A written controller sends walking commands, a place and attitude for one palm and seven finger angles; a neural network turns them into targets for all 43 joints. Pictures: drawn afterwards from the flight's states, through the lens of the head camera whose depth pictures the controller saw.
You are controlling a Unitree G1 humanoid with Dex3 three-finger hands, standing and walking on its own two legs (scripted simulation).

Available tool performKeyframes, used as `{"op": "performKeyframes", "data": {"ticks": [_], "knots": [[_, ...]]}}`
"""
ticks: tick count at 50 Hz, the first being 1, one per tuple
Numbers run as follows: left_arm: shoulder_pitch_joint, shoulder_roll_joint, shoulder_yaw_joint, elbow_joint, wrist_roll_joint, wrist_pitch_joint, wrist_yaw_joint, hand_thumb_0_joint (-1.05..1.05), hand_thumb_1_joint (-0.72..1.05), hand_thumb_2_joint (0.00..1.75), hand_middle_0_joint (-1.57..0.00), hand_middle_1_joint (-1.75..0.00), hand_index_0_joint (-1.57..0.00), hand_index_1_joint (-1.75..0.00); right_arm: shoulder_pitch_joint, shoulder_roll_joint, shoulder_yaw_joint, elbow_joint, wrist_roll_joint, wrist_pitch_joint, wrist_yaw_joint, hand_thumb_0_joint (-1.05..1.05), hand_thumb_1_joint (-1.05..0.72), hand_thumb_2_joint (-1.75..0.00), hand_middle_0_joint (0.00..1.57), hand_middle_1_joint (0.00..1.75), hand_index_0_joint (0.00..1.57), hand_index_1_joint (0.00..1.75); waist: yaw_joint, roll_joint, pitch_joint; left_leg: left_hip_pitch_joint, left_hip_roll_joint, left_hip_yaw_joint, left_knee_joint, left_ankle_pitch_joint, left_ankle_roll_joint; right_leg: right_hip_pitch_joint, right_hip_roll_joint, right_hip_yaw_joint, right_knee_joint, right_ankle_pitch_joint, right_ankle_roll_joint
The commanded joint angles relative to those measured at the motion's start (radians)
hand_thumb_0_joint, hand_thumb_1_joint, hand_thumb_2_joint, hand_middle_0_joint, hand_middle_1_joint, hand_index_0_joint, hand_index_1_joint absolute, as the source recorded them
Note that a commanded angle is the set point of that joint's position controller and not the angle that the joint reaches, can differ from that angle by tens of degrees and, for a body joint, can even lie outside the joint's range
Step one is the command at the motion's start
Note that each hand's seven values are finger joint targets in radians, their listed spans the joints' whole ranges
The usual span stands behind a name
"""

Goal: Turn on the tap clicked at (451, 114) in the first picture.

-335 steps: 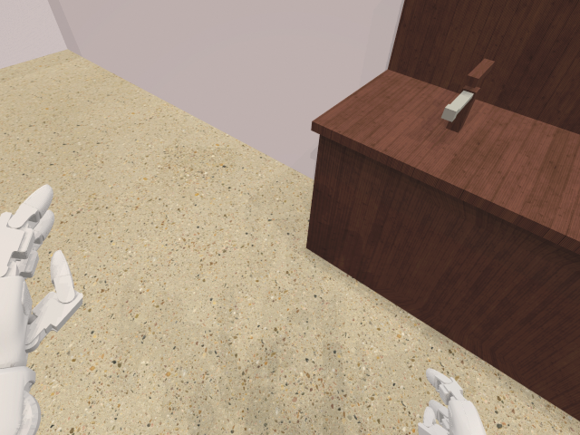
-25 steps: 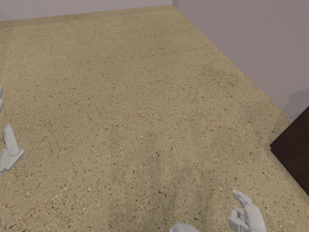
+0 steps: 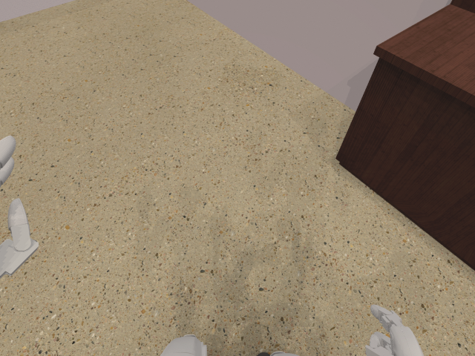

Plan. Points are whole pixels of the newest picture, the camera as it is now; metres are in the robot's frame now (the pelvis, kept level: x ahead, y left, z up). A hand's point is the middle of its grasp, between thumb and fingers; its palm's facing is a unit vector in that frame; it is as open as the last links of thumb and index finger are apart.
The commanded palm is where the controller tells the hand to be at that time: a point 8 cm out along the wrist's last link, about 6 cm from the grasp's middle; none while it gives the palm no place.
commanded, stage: walk to a spot facing it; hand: left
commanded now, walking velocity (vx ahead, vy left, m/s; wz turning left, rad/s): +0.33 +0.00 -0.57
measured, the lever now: out of the picture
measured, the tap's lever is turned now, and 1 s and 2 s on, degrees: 0 0 0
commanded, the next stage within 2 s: turn to face it in 0.96 s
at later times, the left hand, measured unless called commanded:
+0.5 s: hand (175, 179) +0.31 +0.10 +0.16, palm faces +0.16 -0.85 -0.50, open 7.4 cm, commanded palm +0.25 +0.17 +0.18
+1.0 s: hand (201, 110) +0.43 +0.08 +0.18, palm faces +0.19 -0.90 -0.39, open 7.4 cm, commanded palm +0.38 +0.14 +0.18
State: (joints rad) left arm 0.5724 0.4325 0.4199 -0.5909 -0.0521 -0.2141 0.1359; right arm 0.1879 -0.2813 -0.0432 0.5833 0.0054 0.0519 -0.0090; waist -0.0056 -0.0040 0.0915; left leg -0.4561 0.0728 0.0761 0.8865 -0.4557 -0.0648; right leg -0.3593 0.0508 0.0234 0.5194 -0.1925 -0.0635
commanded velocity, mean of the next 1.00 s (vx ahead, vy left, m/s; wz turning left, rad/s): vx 0.33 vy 0.00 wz -0.14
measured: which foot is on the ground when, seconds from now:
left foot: up 0.00-0.06, down 0.08-0.40, up 0.42-0.74, down 0.76-1.00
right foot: down 0.00-0.10, up 0.12-0.38, down 0.40-0.78, up 0.80-1.00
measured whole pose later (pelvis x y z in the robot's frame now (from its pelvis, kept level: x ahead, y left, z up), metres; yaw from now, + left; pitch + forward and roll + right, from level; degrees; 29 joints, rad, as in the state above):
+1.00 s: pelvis +0.16 -0.10 +0.00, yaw -15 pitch +0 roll -1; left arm 0.44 0.34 0.35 -0.52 -0.02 -0.20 0.16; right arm 0.19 -0.13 0.03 0.58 0.00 -0.08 -0.04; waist 0.01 0.01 0.06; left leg -0.25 0.11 0.16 0.54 -0.28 -0.01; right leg -0.42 -0.08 -0.12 0.84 -0.41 0.01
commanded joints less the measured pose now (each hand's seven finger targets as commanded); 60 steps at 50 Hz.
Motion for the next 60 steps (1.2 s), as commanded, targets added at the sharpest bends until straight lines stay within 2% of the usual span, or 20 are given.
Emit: {"op": "performKeyframes", "data": {"ticks": [1, 3, 5, 6, 12, 18, 19, 20, 21, 22, 25, 37, 40, 42, 45, 52, 53, 55, 56, 60], "knots": [[-0.066, 0.135, 0.107, -0.180, 0.006, -0.059, 0.043, 0.00, 0.90, 0.90, -0.20, -0.30, -0.20, -0.30, -0.083, -0.042, -0.005, -0.160, -0.001, -0.076, -0.012, 0.00, -0.90, -0.90, 0.20, 0.30, 0.20, 0.30, 0.032, -0.084, -0.253, 0.165, -0.017, 0.025, -0.284, 0.023, 0.024, 0.096, -0.229, 0.326, -0.168, -0.145, -0.119], [-0.103, 0.115, 0.084, -0.149, 0.010, -0.070, 0.040, 0.00, 0.90, 0.90, -0.20, -0.30, -0.20, -0.30, -0.036, -0.049, -0.009, -0.152, 0.000, -0.088, -0.028, 0.00, -0.90, -0.90, 0.20, 0.30, 0.20, 0.30, -0.001, -0.004, -0.240, 0.432, 0.032, -0.013, -0.497, 0.058, 0.071, -0.115, -0.132, 0.261, 0.000, -0.220, -0.036], [-0.179, 0.095, 0.053, -0.189, 0.035, -0.094, 0.029, 0.00, 0.90, 0.90, -0.20, -0.30, -0.20, -0.30, -0.050, -0.069, -0.019, -0.172, -0.001, -0.099, -0.042, 0.00, -0.90, -0.90, 0.20, 0.30, 0.20, 0.30, 0.000, 0.355, -0.139, 0.499, 0.399, -0.407, -0.669, -0.051, 0.221, -0.406, -0.012, -0.019, 0.513, -0.361, 0.064], [-0.224, 0.124, 0.076, -0.157, 0.053, -0.111, 0.034, 0.00, 0.90, 0.90, -0.20, -0.30, -0.20, -0.30, -0.071, -0.054, -0.017, -0.167, 0.000, -0.115, -0.041, 0.00, -0.90, -0.90, 0.20, 0.30, 0.20, 0.30, -0.004, 0.298, -0.070, 0.384, 0.440, -0.411, -0.716, -0.041, 0.263, -0.428, -0.068, -0.027, 0.690, -0.301, 0.080], [-0.287, 0.066, -0.001, -0.090, 0.063, -0.118, 0.020, 0.00, 0.90, 0.90, -0.20, -0.30, -0.20, -0.30, -0.053, -0.046, -0.015, -0.142, 0.005, -0.148, -0.028, 0.00, -0.90, -0.90, 0.20, 0.30, 0.20, 0.30, 0.010, 0.267, 0.001, 0.135, 0.307, -0.029, -0.659, -0.031, 0.180, -0.210, -0.136, -0.114, 0.502, -0.182, 0.089], [-0.229, 0.104, 0.056, -0.014, 0.044, -0.070, 0.019, 0.00, 0.90, 0.90, -0.20, -0.30, -0.20, -0.30, -0.034, -0.033, -0.012, -0.135, 0.000, -0.159, -0.031, 0.00, -0.90, -0.90, 0.20, 0.30, 0.20, 0.30, 0.032, 0.141, -0.136, 0.129, 0.244, 0.124, -0.276, 0.167, 0.119, 0.196, -0.032, -0.260, 0.051, -0.137, 0.080], [-0.242, 0.129, 0.072, -0.025, 0.046, -0.061, 0.022, 0.00, 0.90, 0.90, -0.20, -0.30, -0.20, -0.30, -0.031, -0.014, -0.011, -0.130, 0.009, -0.157, -0.030, 0.00, -0.90, -0.90, 0.20, 0.30, 0.20, 0.30, 0.039, -0.032, -0.193, 0.060, 0.172, 0.160, -0.001, 0.189, 0.099, 0.302, -0.100, -0.126, -0.037, -0.120, 0.030], [-0.211, 0.150, 0.088, -0.001, 0.045, -0.050, 0.026, 0.00, 0.90, 0.90, -0.20, -0.30, -0.20, -0.30, -0.045, 0.017, -0.005, -0.145, 0.011, -0.150, -0.032, 0.00, -0.90, -0.90, 0.20, 0.30, 0.20, 0.30, 0.036, -0.339, -0.221, -0.208, 0.035, 0.142, 0.303, -0.081, 0.059, 0.429, -0.317, 0.320, -0.136, -0.038, -0.090], [-0.233, 0.201, 0.151, -0.061, 0.026, -0.054, 0.038, 0.00, 0.90, 0.90, -0.20, -0.30, -0.20, -0.30, -0.112, -0.002, 0.005, -0.163, 0.009, -0.148, -0.032, 0.00, -0.90, -0.90, 0.20, 0.30, 0.20, 0.30, 0.046, -0.356, -0.222, -0.333, 0.020, -0.006, 0.465, -0.136, 0.044, 0.435, -0.440, 0.526, -0.208, 0.033, -0.149], [-0.240, 0.204, 0.165, -0.087, 0.027, -0.064, 0.039, 0.00, 0.90, 0.90, -0.20, -0.30, -0.20, -0.30, -0.114, -0.004, 0.009, -0.145, 0.002, -0.147, -0.026, 0.00, -0.90, -0.90, 0.20, 0.30, 0.20, 0.30, 0.030, -0.197, -0.228, -0.325, 0.076, -0.081, 0.482, -0.073, 0.042, 0.388, -0.456, 0.490, -0.223, -0.061, -0.173], [-0.116, 0.204, 0.181, -0.172, 0.017, -0.070, 0.029, 0.00, 0.90, 0.90, -0.20, -0.30, -0.20, -0.30, -0.127, -0.013, 0.009, -0.120, 0.015, -0.106, -0.016, 0.00, -0.90, -0.90, 0.20, 0.30, 0.20, 0.30, 0.015, -0.097, -0.230, -0.296, 0.104, -0.100, 0.442, 0.065, 0.023, 0.331, -0.396, 0.292, -0.209, -0.083, -0.156], [-0.064, 0.108, 0.110, -0.132, 0.018, -0.062, 0.061, 0.00, 0.90, 0.90, -0.20, -0.30, -0.20, -0.30, -0.021, -0.033, -0.032, -0.132, -0.003, -0.123, -0.065, 0.00, -0.90, -0.90, 0.20, 0.30, 0.20, 0.30, -0.005, -0.010, -0.205, 0.272, 0.007, 0.101, -0.415, 0.240, 0.075, 0.156, -0.251, -0.030, 0.016, -0.010, -0.026], [-0.136, 0.078, 0.054, -0.088, 0.023, -0.072, 0.052, 0.00, 0.90, 0.90, -0.20, -0.30, -0.20, -0.30, -0.040, -0.050, -0.030, -0.151, 0.008, -0.124, -0.067, 0.00, -0.90, -0.90, 0.20, 0.30, 0.20, 0.30, -0.023, 0.317, -0.138, 0.461, 0.375, -0.519, -0.614, 0.231, 0.291, -0.252, -0.070, -0.104, 0.563, -0.398, 0.066], [-0.229, 0.130, 0.068, -0.089, 0.038, -0.074, 0.040, 0.00, 0.90, 0.90, -0.20, -0.30, -0.20, -0.30, -0.062, -0.028, -0.010, -0.121, -0.004, -0.136, -0.068, 0.00, -0.90, -0.90, 0.20, 0.30, 0.20, 0.30, -0.021, 0.243, -0.070, 0.315, 0.381, -0.472, -0.655, 0.100, 0.308, -0.296, -0.152, -0.029, 0.668, -0.337, 0.069], [-0.255, 0.096, 0.023, -0.225, 0.040, -0.077, 0.033, 0.00, 0.90, 0.90, -0.20, -0.30, -0.20, -0.30, -0.055, -0.033, -0.016, -0.117, 0.009, -0.158, -0.059, 0.00, -0.90, -0.90, 0.20, 0.30, 0.20, 0.30, 0.010, 0.249, -0.085, 0.286, 0.274, -0.163, -0.600, 0.196, 0.236, -0.204, -0.162, -0.094, 0.471, -0.252, 0.079], [-0.148, 0.099, 0.072, -0.139, 0.030, -0.045, 0.046, 0.00, 0.90, 0.90, -0.20, -0.30, -0.20, -0.30, -0.058, -0.013, 0.002, -0.124, 0.003, -0.164, -0.049, 0.00, -0.90, -0.90, 0.20, 0.30, 0.20, 0.30, 0.017, 0.174, -0.184, 0.215, 0.183, 0.025, -0.387, 0.253, 0.137, 0.183, -0.070, -0.241, -0.018, -0.064, 0.085], [-0.157, 0.111, 0.084, -0.108, 0.031, -0.038, 0.045, 0.00, 0.90, 0.90, -0.20, -0.30, -0.20, -0.30, -0.056, 0.000, 0.003, -0.120, 0.006, -0.152, -0.050, 0.00, -0.90, -0.90, 0.20, 0.30, 0.20, 0.30, 0.016, 0.061, -0.200, 0.169, 0.142, 0.066, -0.230, 0.217, 0.115, 0.243, -0.119, -0.164, -0.085, -0.040, 0.061], [-0.149, 0.128, 0.099, -0.022, 0.029, -0.016, 0.046, 0.00, 0.90, 0.90, -0.20, -0.30, -0.20, -0.30, -0.078, 0.027, 0.018, -0.143, 0.005, -0.131, -0.051, 0.00, -0.90, -0.90, 0.20, 0.30, 0.20, 0.30, 0.019, -0.324, -0.212, -0.183, -0.035, 0.073, 0.187, -0.126, 0.047, 0.406, -0.425, 0.392, -0.196, 0.194, -0.123], [-0.216, 0.145, 0.112, -0.050, 0.023, -0.018, 0.043, 0.00, 0.90, 0.90, -0.20, -0.30, -0.20, -0.30, -0.099, 0.011, 0.018, -0.133, 0.002, -0.134, -0.048, 0.00, -0.90, -0.90, 0.20, 0.30, 0.20, 0.30, 0.016, -0.281, -0.191, -0.189, 0.007, -0.022, 0.266, -0.116, 0.038, 0.345, -0.454, 0.411, -0.221, 0.163, -0.141], [-0.160, 0.088, 0.067, -0.049, 0.021, -0.033, 0.026, 0.00, 0.90, 0.90, -0.20, -0.30, -0.20, -0.30, -0.125, 0.015, 0.032, -0.117, 0.000, -0.087, -0.040, 0.00, -0.90, -0.90, 0.20, 0.30, 0.20, 0.30, 0.016, -0.166, -0.189, -0.107, 0.049, -0.030, 0.116, -0.035, 0.009, 0.278, -0.367, 0.161, -0.126, 0.434, -0.128]]}}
